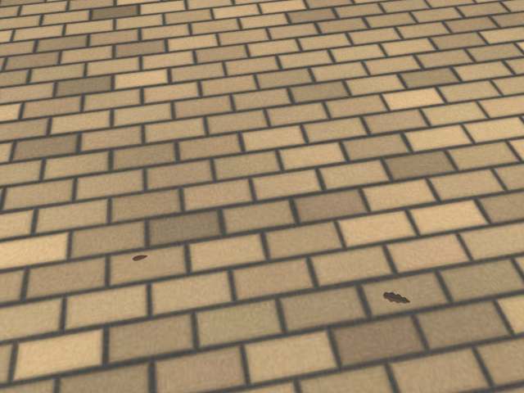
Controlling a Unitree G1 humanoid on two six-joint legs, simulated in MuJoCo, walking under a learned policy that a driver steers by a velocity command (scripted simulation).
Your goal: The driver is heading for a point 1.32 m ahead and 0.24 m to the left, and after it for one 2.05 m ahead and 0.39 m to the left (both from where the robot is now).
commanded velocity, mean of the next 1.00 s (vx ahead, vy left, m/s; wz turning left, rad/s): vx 0.50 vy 0.00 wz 0.00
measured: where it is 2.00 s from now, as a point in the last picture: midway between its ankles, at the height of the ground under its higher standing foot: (252, 153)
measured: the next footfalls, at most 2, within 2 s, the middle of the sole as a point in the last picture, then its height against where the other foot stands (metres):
left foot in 0.34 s outside the picture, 0.18 m higher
right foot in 0.94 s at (282, 273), level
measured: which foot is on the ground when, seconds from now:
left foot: up 0.00-0.32, down 0.34-0.94, up 0.96-1.00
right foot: down 0.00-0.36, up 0.38-0.92, down 0.94-1.00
